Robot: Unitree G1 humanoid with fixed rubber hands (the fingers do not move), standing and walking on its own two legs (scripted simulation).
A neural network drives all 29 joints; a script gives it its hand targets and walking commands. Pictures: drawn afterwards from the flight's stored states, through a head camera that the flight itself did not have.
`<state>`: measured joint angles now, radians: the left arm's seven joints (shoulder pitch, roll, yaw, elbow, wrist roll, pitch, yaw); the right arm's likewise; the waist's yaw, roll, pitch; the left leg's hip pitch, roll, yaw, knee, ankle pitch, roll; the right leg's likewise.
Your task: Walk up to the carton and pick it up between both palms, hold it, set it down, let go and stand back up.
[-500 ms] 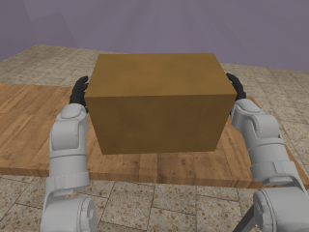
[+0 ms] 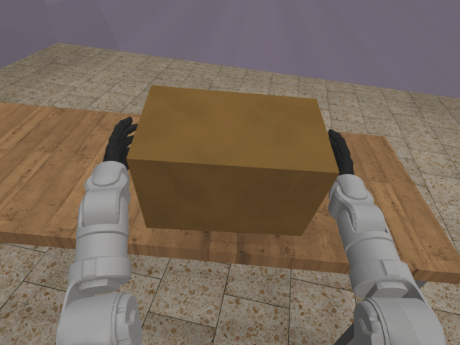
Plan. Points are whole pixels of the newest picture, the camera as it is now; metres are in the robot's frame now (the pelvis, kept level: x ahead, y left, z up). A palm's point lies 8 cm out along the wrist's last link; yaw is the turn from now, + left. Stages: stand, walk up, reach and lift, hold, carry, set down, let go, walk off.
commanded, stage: set down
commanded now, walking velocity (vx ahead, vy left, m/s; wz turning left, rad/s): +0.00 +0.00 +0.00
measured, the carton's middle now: (230, 164) +0.39 +0.02 +0.15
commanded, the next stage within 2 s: none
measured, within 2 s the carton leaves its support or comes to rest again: neither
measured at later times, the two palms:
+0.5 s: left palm (136, 166) +0.39 +0.19 +0.13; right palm (345, 184) +0.36 -0.19 +0.13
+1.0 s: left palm (138, 164) +0.42 +0.20 +0.12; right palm (335, 189) +0.37 -0.19 +0.11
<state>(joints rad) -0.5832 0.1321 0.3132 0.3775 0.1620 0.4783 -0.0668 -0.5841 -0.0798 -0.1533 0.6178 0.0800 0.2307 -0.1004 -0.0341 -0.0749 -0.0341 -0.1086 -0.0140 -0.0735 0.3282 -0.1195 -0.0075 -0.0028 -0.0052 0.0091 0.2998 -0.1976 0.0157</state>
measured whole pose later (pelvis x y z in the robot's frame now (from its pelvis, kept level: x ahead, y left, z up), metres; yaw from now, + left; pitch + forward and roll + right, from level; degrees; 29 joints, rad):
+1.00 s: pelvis +0.02 +0.01 +0.00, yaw -2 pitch +0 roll -1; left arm -0.64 0.20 0.24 0.72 0.03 0.22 -0.06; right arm -0.52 -0.05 -0.18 0.62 0.02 0.17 -0.14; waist -0.05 -0.04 -0.06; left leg -0.17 -0.01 -0.03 0.31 -0.13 0.01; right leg -0.06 -0.02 0.03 0.24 -0.18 0.03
